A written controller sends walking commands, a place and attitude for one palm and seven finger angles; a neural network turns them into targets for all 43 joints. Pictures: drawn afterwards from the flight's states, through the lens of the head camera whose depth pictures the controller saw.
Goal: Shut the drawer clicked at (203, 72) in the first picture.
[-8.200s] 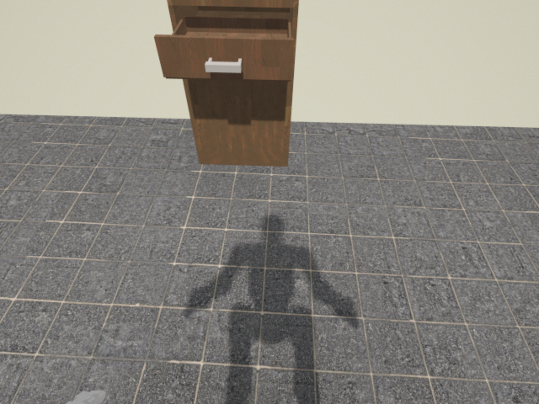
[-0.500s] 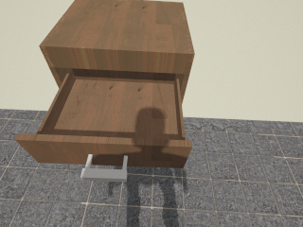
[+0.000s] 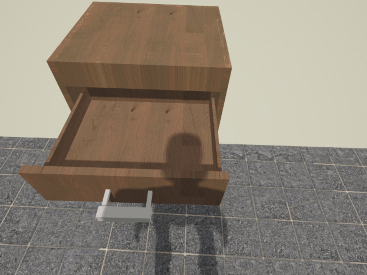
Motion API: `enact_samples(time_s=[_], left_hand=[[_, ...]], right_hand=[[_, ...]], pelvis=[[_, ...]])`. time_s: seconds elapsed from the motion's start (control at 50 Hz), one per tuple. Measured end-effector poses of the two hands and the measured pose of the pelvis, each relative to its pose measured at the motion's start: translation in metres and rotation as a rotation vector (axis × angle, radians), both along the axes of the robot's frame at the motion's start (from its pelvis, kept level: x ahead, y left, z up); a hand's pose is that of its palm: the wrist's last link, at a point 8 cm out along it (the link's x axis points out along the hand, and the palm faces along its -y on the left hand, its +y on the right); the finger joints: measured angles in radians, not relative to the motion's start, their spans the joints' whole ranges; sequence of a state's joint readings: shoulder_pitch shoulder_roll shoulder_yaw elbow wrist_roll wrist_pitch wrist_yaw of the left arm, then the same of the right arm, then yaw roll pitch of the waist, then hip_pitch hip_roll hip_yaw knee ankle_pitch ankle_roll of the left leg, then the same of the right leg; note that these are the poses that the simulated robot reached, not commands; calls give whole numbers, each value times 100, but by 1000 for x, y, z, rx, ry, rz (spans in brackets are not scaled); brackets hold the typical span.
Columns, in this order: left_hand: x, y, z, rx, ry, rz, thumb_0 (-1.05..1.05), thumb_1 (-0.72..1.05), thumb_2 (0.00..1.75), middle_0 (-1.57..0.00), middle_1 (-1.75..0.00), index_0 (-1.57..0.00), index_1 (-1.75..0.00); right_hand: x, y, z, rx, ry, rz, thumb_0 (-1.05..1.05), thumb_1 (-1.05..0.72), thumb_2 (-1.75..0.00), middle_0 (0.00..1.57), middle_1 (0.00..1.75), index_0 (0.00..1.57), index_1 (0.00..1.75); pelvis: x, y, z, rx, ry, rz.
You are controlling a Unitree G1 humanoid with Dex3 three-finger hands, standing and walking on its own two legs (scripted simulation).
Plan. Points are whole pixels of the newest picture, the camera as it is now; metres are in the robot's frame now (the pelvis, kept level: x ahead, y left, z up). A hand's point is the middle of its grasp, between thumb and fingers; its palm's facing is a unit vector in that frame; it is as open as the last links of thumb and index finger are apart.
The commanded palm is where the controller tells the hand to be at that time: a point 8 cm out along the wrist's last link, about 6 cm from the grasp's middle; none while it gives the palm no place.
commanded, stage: look again from close up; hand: left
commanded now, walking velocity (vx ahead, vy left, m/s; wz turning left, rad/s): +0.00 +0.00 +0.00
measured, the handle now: (126, 204) +0.27 +0.15 -0.03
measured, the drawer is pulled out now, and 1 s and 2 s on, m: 0.30 0.30 0.30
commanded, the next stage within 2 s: raise the hand and make a fist in 0.04 s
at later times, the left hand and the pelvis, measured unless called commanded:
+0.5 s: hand out of the picture +0.13 +0.16 -0.03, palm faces +0.21 -0.98 -0.06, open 7.4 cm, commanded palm +0.09 +0.20 -0.03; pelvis -0.04 -0.05 -0.06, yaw +1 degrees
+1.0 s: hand out of the picture +0.12 +0.14 +0.01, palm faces +0.06 -1.00 -0.07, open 3.7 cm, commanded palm +0.08 +0.19 +0.02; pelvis -0.04 -0.06 -0.06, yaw +2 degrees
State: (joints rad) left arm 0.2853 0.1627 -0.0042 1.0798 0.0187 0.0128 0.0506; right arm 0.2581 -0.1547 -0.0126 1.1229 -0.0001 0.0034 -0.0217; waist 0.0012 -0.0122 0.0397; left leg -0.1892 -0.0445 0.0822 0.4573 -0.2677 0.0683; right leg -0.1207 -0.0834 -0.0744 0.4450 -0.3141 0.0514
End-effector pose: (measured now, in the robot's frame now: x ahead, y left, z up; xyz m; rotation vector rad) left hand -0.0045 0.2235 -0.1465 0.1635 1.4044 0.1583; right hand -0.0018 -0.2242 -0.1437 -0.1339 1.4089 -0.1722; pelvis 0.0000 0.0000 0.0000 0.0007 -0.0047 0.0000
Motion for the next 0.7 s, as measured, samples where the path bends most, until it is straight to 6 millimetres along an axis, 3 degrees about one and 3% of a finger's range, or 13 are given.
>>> enact_samples(time_s=[0.16, 0.2, 0.3, 0.32, 0.34, 0.42, 0.54, 0.62, 0.7], left_hand=[[1, -6, 1, 8, -1, -6, 0, 90, 90, -20, -30, -20, -30], [30, -4, 19, 19, -181, 67, 1, 91, 90, -20, -30, -20, -30], [130, -8, 110, 61, -853, 41, 1, 91, 90, -23, -34, -23, -34], [144, -11, 125, 48, -967, 25, 1, 91, 90, -25, -35, -25, -35], [148, -10, 127, 46, -1002, 22, 1, 91, 90, -26, -36, -24, -36], [132, -8, 113, 2, -1146, 30, 0, 91, 90, -32, -43, -17, -36], [89, -20, 123, 12, -1386, -70, 1, 90, 90, -43, -55, -21, -44], [85, -39, 123, -59, -1409, -130, 1, 90, 90, -51, -63, -37, -56], [95, -46, 126, -89, -1358, -131, 1, 89, 90, -59, -72, -52, -69]], right_hand=[[-9, 0, -3, 16, 21, -9, 1, -91, -90, 20, 30, 20, 30], [-3, -8, 3, -12, -67, 0, 2, -92, -90, 20, 30, 21, 30], [44, -35, 18, -60, -409, 39, 2, -92, -90, 20, 30, 21, 30], [56, -41, 20, -67, -464, 50, 2, -92, -90, 20, 30, 21, 30], [68, -48, 23, -75, -517, 54, 2, -92, -90, 20, 30, 21, 30], [117, -72, 38, -114, -722, 97, 2, -91, -90, 20, 30, 21, 30], [174, -84, 45, -141, -932, 229, 2, -91, -90, 20, 30, 20, 30], [188, -73, 36, -104, -971, 250, 2, -91, -90, 20, 30, 20, 30], [179, -57, 23, -42, -929, 217, 2, -91, -90, 20, 30, 20, 30]], pelvis=[[-1, -6, 0, -2, 6, 1], [-3, -8, -1, 2, 17, 1], [-12, -19, -10, 26, 56, 30], [-14, -21, -12, 19, 69, 30], [-17, -23, -15, 13, 86, 25], [-30, -38, -37, 10, 160, 3], [-45, -54, -73, -13, 211, 30], [-52, -61, -84, -23, 211, 50], [-52, -68, -81, -23, 201, 55]])
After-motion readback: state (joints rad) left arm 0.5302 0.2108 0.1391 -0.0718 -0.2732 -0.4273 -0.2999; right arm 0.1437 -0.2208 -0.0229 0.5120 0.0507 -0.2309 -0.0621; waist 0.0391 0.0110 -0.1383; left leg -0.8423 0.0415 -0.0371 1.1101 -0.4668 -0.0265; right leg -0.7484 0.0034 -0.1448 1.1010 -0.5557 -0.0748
